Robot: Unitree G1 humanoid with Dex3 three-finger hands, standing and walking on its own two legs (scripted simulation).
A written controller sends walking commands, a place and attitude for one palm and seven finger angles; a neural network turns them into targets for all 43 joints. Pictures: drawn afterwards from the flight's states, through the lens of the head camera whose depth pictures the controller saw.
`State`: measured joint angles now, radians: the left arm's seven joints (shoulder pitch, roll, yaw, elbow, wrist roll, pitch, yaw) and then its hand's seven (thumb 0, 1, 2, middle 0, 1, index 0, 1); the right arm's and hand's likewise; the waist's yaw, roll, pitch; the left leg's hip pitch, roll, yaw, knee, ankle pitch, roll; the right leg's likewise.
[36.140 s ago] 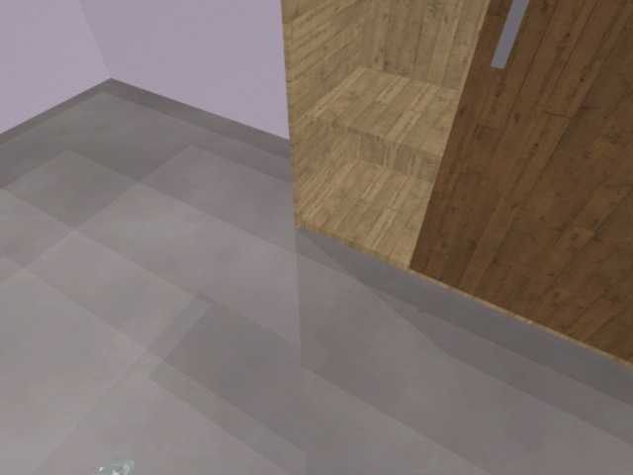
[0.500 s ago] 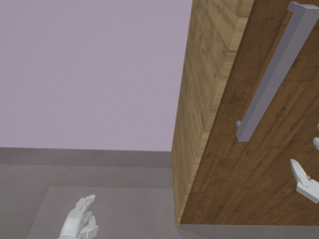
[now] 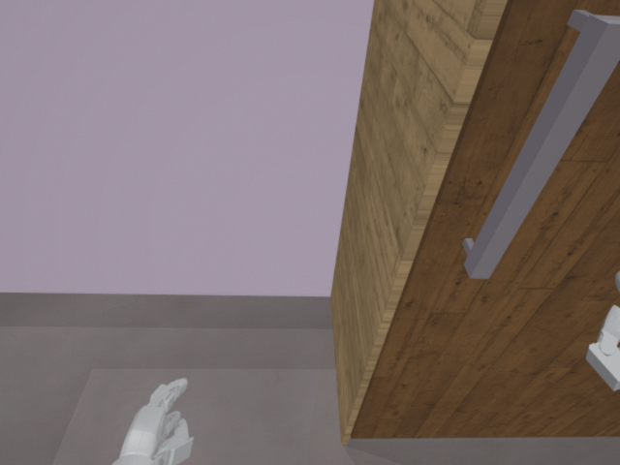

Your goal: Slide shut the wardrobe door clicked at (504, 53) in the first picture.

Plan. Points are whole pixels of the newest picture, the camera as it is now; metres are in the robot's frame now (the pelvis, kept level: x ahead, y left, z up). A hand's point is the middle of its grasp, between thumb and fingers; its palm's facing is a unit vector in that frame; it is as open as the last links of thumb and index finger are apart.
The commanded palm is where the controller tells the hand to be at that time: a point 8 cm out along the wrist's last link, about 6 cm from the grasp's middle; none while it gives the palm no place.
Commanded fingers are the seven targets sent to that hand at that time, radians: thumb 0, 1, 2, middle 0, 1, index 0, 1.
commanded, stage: step back with the hand held close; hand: right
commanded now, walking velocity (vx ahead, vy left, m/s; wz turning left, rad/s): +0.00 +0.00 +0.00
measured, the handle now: (518, 168) +0.36 -0.23 +0.25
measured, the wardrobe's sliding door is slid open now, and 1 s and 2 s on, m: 0.00 0.00 0.00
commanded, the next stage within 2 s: stop stepping back and stand still in 1.30 s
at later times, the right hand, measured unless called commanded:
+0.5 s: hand out of the picture +0.17 -0.28 +0.16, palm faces +0.35 +0.81 -0.48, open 7.4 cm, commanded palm +0.11 -0.32 +0.17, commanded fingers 0.00 -0.90 -0.90 0.20 0.30 0.20 0.30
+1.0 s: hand out of the picture +0.06 -0.32 +0.16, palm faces +0.49 +0.76 -0.42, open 7.4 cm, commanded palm -0.01 -0.35 +0.17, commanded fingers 0.00 -0.90 -0.90 0.20 0.30 0.20 0.30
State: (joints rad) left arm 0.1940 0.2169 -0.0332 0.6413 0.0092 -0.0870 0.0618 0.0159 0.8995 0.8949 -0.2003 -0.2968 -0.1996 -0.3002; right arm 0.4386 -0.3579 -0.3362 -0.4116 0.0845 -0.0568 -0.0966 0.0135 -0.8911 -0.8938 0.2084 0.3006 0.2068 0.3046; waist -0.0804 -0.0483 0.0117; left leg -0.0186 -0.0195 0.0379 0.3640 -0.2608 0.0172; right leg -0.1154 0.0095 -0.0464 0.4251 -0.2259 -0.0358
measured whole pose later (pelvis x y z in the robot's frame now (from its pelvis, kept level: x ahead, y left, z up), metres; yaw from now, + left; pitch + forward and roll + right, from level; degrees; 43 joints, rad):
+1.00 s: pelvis -0.13 -0.04 -0.02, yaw -3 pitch -1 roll +3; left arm 0.19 0.20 -0.01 0.58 0.01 -0.08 0.06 0.02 0.90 0.89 -0.20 -0.30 -0.20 -0.30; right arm 0.47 -0.40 -0.43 -0.51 0.02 -0.26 -0.12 0.01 -0.89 -0.90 0.21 0.30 0.21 0.30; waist -0.03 0.00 0.03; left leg -0.33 -0.04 -0.06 0.54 -0.20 -0.03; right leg -0.48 0.04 -0.05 0.59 -0.22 -0.07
